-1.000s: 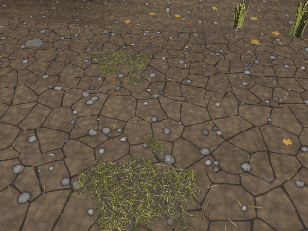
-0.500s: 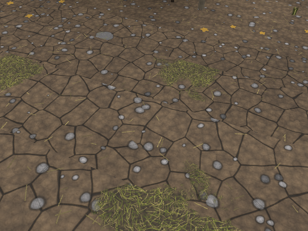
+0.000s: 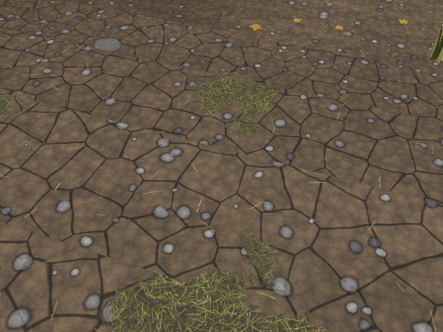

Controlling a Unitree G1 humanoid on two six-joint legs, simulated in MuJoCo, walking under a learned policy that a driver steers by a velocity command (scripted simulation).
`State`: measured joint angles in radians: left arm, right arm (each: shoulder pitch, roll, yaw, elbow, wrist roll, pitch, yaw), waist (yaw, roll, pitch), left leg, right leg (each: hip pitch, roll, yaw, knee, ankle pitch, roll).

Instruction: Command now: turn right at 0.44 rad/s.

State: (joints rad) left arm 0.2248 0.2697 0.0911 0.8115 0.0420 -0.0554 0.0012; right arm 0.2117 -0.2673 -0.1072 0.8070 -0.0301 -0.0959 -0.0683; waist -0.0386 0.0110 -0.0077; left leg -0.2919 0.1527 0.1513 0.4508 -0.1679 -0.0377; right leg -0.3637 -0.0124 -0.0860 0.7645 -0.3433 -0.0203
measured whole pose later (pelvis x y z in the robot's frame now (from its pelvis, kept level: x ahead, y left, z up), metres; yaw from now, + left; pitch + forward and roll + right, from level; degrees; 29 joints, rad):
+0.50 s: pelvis +0.03 -0.06 +0.01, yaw -18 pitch +3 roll +2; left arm 0.31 0.29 0.11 0.75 0.04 -0.10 -0.06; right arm 0.13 -0.25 -0.07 0.83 -0.04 -0.02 -0.02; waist 0.02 -0.01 -0.02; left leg -0.46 0.01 -0.04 0.73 -0.29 -0.08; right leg -0.19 0.13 0.19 0.35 -0.19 -0.12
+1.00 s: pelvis +0.08 -0.02 +0.00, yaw -31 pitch +2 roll +1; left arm 0.21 0.29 0.03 0.77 0.03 -0.03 -0.08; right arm 0.12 -0.29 -0.07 0.75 0.00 -0.09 0.06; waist -0.01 -0.02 0.02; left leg -0.22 -0.04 0.04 0.38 -0.20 0.04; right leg -0.36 -0.05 0.00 0.67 -0.28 0.14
